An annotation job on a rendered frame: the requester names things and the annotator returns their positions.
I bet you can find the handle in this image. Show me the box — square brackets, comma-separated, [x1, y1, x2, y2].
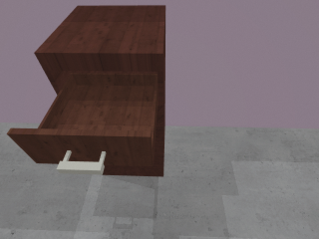
[57, 150, 106, 175]

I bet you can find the cabinet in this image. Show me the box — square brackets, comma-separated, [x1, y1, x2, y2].
[34, 5, 165, 177]

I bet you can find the drawer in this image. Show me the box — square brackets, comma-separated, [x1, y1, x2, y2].
[7, 73, 159, 167]

